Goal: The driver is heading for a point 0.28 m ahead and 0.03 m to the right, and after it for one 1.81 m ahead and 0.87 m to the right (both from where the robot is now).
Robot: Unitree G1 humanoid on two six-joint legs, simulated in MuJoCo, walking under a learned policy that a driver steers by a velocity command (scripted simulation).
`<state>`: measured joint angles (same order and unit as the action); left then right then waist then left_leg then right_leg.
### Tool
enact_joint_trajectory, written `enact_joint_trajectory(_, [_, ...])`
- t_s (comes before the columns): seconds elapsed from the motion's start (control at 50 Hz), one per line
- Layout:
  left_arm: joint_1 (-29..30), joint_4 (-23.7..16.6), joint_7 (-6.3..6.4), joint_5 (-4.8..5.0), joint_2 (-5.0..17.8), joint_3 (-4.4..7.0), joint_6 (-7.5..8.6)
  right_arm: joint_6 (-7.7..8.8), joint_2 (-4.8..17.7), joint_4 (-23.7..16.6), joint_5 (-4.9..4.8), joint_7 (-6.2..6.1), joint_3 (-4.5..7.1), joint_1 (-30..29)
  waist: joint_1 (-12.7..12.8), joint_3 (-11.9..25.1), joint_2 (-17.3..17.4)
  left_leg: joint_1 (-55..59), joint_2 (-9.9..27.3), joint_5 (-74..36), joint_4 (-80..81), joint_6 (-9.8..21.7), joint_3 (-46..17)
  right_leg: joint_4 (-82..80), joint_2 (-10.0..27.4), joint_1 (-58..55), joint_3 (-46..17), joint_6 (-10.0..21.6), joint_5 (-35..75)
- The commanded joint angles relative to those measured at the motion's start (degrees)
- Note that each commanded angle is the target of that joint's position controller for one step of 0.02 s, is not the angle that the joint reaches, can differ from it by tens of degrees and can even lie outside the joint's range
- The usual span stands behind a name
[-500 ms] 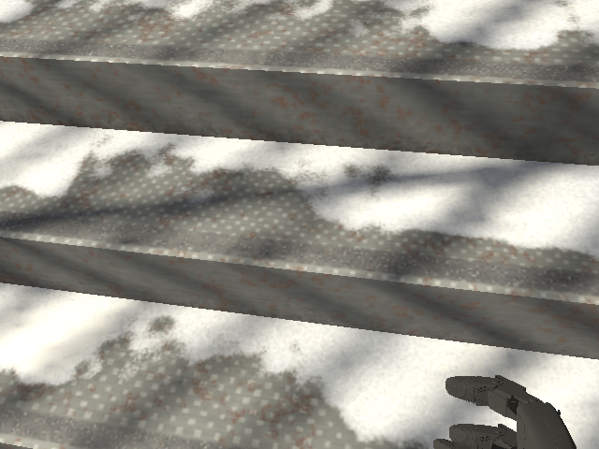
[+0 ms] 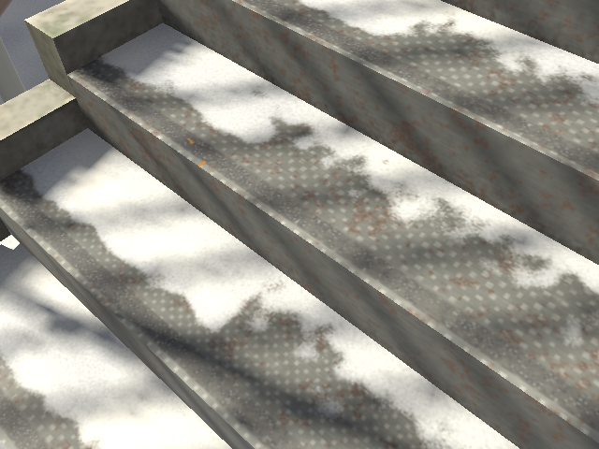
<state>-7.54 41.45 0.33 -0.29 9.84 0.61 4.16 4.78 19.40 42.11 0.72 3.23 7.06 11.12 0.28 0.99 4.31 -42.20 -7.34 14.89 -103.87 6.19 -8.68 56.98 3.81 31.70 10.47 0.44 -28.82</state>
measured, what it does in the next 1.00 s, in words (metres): climbs, turning right: left foot, then right foot 0.17 m higher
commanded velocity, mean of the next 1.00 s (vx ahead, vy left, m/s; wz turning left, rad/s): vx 0.11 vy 0.00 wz -0.52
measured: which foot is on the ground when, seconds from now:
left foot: up 0.00-0.20, down 0.22-0.64, up 0.66-1.00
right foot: down 0.00-0.22, up 0.24-0.58, down 0.60-1.00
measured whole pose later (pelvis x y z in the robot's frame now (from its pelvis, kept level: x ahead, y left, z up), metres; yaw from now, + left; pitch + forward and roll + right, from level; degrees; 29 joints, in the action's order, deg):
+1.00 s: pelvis +0.32 -0.09 +0.22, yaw -32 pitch +6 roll +1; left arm -18.1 39.7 -2.0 -1.4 13.9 0.6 5.3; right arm 2.4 11.7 28.3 2.6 -0.7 -0.3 -1.2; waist 3.7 5.5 -1.5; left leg -45.3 -0.3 17.2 -68.9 -5.5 -2.6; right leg 37.3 -9.7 22.8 -19.3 1.3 -18.1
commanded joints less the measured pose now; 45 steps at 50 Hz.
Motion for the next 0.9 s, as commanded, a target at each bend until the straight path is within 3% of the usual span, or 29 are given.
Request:
enact_joint_trajectory(0.02, [-9.78,9.27,-1.66,-0.46,-2.38,-0.03,1.17,-0.25,-9.54,-10.12,0.89,1.48,-5.78,-5.89,-2.17,5.23,-5.17,-26.23,7.54,9.94,-0.63,5.87,-4.08,-28.55,15.15,-24.19,-21.12,14.15,47.45])
enact_joint_trajectory(0.04, [-2.52,8.58,-1.80,-0.60,-3.54,0.06,1.50,-1.07,-8.98,-11.04,1.20,1.25,-6.40,-7.99,-4.35,5.80,-4.80,-19.86,8.78,16.87,4.75,5.96,0.54,-33.26,11.97,-16.53,-15.73,14.03,44.49])
enact_joint_trajectory(0.06, [4.10,7.72,-1.88,-1.99,-0.09,1.24,2.01,-2.31,-8.77,-13.50,-0.24,1.01,-7.06,-7.60,-8.45,6.53,-5.62,-11.73,10.29,13.62,12.22,4.75,3.00,-36.45,8.03,-8.11,-10.28,10.87,42.61])
enact_joint_trajectory(0.1, [15.68,3.18,-2.85,-2.14,4.32,0.93,4.70,-3.16,-6.14,-10.90,0.00,3.70,-7.53,-4.35,-13.76,7.38,-1.89,23.93,11.94,-9.38,34.19,-0.11,8.49,-38.84,-1.96,16.15,2.18,2.61,38.32])
enact_joint_trajectory(0.14, [12.79,1.78,-3.54,-0.80,19.83,5.56,7.28,-4.31,-0.11,-8.69,-0.49,4.29,-5.47,-3.40,-13.63,5.56,-10.02,34.22,4.07,-18.32,44.65,-9.08,14.67,-37.24,1.26,12.39,0.06,5.12,69.32])
enact_joint_trajectory(0.16, [13.60,-0.24,-3.70,-1.51,21.84,6.21,7.84,-4.64,3.06,-6.52,-1.44,3.91,-4.74,-2.26,-12.00,4.22,-9.35,34.43,2.84,-21.14,59.19,-9.86,13.52,-32.83,1.40,4.42,-2.08,4.21,72.32])
enact_joint_trajectory(0.18, [-3.05,5.71,-1.60,2.16,11.63,4.27,5.35,-4.23,-2.26,-3.54,1.13,-0.66,-5.42,9.96,-12.09,9.26,-9.51,36.37,3.96,-23.55,74.53,-4.65,15.02,-20.25,0.97,-12.98,-3.90,5.31,71.35])
enact_joint_trajectory(0.2, [-0.07,2.64,-5.84,-5.40,20.76,5.40,5.81,-5.42,6.55,-0.10,-0.41,0.61,-3.73,8.55,-10.20,1.52,-11.15,42.53,1.12,-33.31,78.39,-3.77,13.32,-10.40,5.51,-3.44,-7.02,5.46,80.36])
enact_joint_trajectory(0.22, [-2.29,2.66,-8.60,-6.93,16.88,5.12,4.48,-5.88,8.29,3.31,0.71,-0.82,-1.74,20.83,-13.72,9.07,-3.24,54.40,10.85,-60.13,82.68,5.20,5.33,14.18,4.57,2.11,-5.74,0.91,53.08])
enact_joint_trajectory(0.24, [-20.16,5.50,-11.21,-4.06,3.36,1.84,3.36,-6.07,11.22,5.18,3.13,-0.84,-0.92,25.79,-6.69,22.90,13.19,68.78,29.01,-112.65,72.12,23.72,-6.93,52.77,-5.10,16.39,-6.05,-1.62,-11.77])
enact_joint_trajectory(0.26, [-27.81,4.41,-9.71,-2.05,3.31,1.28,3.84,-5.23,11.99,4.89,5.25,0.83,-0.06,20.36,-1.91,24.02,8.51,67.31,38.86,-114.06,69.76,27.51,-14.58,79.74,-6.67,26.80,-15.64,-1.29,-12.50])
enact_joint_trajectory(0.28, [-16.59,0.79,-7.53,0.50,6.03,1.99,4.13,-4.20,8.17,6.11,6.85,1.74,-1.41,14.52,-4.26,12.83,4.50,59.05,35.17,-92.70,72.73,20.39,-7.62,93.89,-10.60,41.75,-15.78,-0.75,-14.78])
enact_joint_trajectory(0.3, [-10.64,-2.61,-6.02,1.21,6.34,1.73,2.99,-3.03,2.57,6.44,5.02,1.72,-3.51,6.27,-1.93,12.82,1.72,51.66,33.16,-71.93,75.29,15.18,-1.52,92.96,-10.00,44.72,-17.05,2.79,-13.22])
enact_joint_trajectory(0.34, [-8.99,-8.22,-4.31,-0.41,0.40,-2.34,0.60,-2.62,-2.71,6.78,5.20,0.49,-5.95,-5.08,7.47,8.95,-1.22,33.38,27.41,-44.31,81.20,8.55,7.02,85.74,-6.31,41.48,-17.92,6.80,-10.62])
enact_joint_trajectory(0.38, [-12.00,-10.15,-4.92,-0.38,4.77,-2.32,-1.59,-1.95,2.27,2.16,6.20,-0.84,-4.51,-15.32,12.64,8.43,-5.34,21.04,26.07,-17.13,90.20,6.91,13.88,70.54,-4.74,32.25,-15.18,2.77,-7.46])
enact_joint_trajectory(0.4, [-11.03,-10.07,-5.52,0.07,6.40,-2.14,-2.67,-1.44,6.02,0.40,6.18,-1.48,-2.99,-16.27,11.45,7.82,-3.88,14.03,26.87,-8.50,95.47,7.44,13.66,68.80,-4.58,25.84,-13.86,0.11,-1.59])
enact_joint_trajectory(0.46, [-2.05,-12.09,-6.29,0.23,6.23,-3.02,-3.95,0.18,10.25,1.60,4.39,-1.74,-0.88,-6.57,6.91,4.46,-4.28,24.41,27.74,-9.77,98.42,7.09,15.48,48.63,-0.99,28.85,-11.91,-1.60,-2.31])
enact_joint_trajectory(0.52, [-4.82,-10.14,-7.13,-0.19,4.11,-4.67,-5.84,0.67,12.82,0.37,3.21,-1.52,0.97,-3.32,3.54,5.08,2.39,35.86,31.95,-31.72,94.13,9.78,18.98,34.00,-2.12,22.94,-9.92,-0.92,-10.31])
enact_joint_trajectory(0.6, [-6.94,-9.13,-4.86,0.87,6.62,-3.16,-2.97,0.66,11.51,-2.23,3.47,-2.40,2.10,1.98,-1.11,5.91,6.13,47.59,34.02,-42.13,85.79,11.74,20.16,16.23,-9.75,21.21,-8.70,4.91,-3.74])
enact_joint_trajectory(0.62, [-7.50,-10.06,-3.84,1.20,8.94,-2.13,-1.77,0.48,10.58,-3.81,3.78,-2.25,2.17,2.03,-0.99,8.67,3.07,42.98,29.14,-47.61,77.71,7.55,23.09,12.99,-9.64,14.29,-17.09,11.22,16.29])
enact_joint_trajectory(0.64, [-10.66,-11.38,-2.59,0.71,13.19,-0.40,-1.22,0.70,8.07,-6.56,5.37,-2.31,1.78,0.88,0.87,13.87,-8.45,26.46,19.01,-35.04,63.70,-0.04,24.73,0.14,-5.45,-0.58,-39.04,22.42,20.89])
enact_joint_trajectory(0.66, [-23.13,-10.46,-1.56,-1.75,21.92,2.55,-1.44,-0.17,5.06,-11.97,5.46,-1.82,1.12,-8.68,8.27,20.03,-20.22,4.83,8.30,9.68,45.24,-5.80,14.52,-24.48,2.72,-20.01,-68.33,29.67,23.43])
enact_joint_trajectory(0.68, [-23.69,-9.06,-2.82,-2.25,24.73,3.33,0.37,-0.59,2.36,-14.87,0.76,-0.99,-0.24,-15.34,10.51,16.19,-20.42,-6.67,3.45,7.54,19.52,-7.06,-0.37,-28.79,6.61,-19.41,-75.57,22.05,27.99])
enact_joint_trajectory(0.7, [-23.22,-8.10,-4.12,-2.11,20.62,2.69,0.77,0.00,1.96,-14.55,-1.32,-1.31,-0.83,-18.55,11.97,12.07,-22.53,-13.20,1.71,5.05,6.88,-6.28,-7.11,-24.36,5.25,-15.73,-67.29,16.28,26.73])
enact_joint_trajectory(0.74, [-18.23,-2.58,-5.25,1.78,12.88,1.24,0.96,1.06,-0.04,-14.22,1.76,-3.24,-2.43,-15.74,5.59,5.62,-20.43,-16.89,1.15,5.91,-6.98,-3.34,-3.56,-15.96,0.08,-8.73,-52.42,18.20,32.16])
enact_joint_trajectory(0.78, [-10.73,-1.20,-5.13,2.12,9.62,0.66,1.27,0.66,-0.07,-14.08,3.53,-5.64,-4.23,-12.41,-0.14,7.07,-8.26,-13.61,3.13,7.32,-1.75,-3.76,-1.30,-18.03,-1.73,-4.57,-46.47,16.84,34.75])
enact_joint_trajectory(0.86, [-2.60,-4.98,-3.85,-0.56,10.03,0.58,1.22,-2.42,0.36,-14.60,2.14,-6.30,-4.77,-11.65,-1.55,9.10,-6.40,-10.66,5.27,9.25,10.40,-12.32,3.78,-24.04,-2.26,-3.35,-45.05,16.21,34.85])
enact_joint_trajectory(0.88, [-7.11,-3.83,-3.50,-1.28,11.26,1.40,1.44,-2.51,0.46,-16.50,0.57,-6.02,-5.05,-16.06,1.01,8.61,-4.73,-11.20,5.87,15.84,16.62,-13.48,3.81,-27.55,-1.46,-5.90,-46.90,14.88,35.24])
enact_joint_trajectory(0.9, [-10.03,-3.22,-2.89,-1.59,11.36,1.58,1.57,-2.35,-0.48,-16.85,0.76,-5.88,-5.39,-17.14,2.20,9.13,-6.82,-11.73,6.19,14.56,20.83,-13.66,3.93,-27.90,-1.76,-9.46,-46.68,13.52,31.48])
Keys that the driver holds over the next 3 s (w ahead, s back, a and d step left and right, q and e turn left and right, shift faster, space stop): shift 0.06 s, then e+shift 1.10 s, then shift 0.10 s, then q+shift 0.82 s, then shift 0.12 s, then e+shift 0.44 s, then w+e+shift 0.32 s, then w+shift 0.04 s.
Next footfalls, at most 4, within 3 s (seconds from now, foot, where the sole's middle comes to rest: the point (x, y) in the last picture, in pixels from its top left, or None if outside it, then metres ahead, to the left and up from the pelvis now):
0.22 left None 0.24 0.10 -0.71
0.60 right None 0.30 -0.20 -0.54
1.08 left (337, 405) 0.48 -0.03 -0.54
1.40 right None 0.30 -0.21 -0.54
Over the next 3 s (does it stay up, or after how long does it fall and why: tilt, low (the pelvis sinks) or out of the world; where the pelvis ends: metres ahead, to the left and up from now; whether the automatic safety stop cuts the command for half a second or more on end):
stays up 0.44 -0.13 0.22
